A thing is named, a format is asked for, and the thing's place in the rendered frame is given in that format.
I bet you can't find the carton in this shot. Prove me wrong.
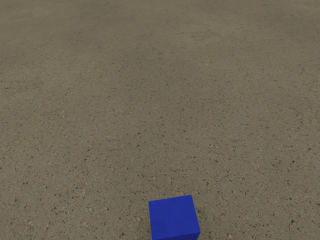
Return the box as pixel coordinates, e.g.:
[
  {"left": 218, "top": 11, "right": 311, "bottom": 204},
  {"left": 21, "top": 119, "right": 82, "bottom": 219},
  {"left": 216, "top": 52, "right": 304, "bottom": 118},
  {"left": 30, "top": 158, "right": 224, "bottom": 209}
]
[{"left": 148, "top": 195, "right": 201, "bottom": 240}]

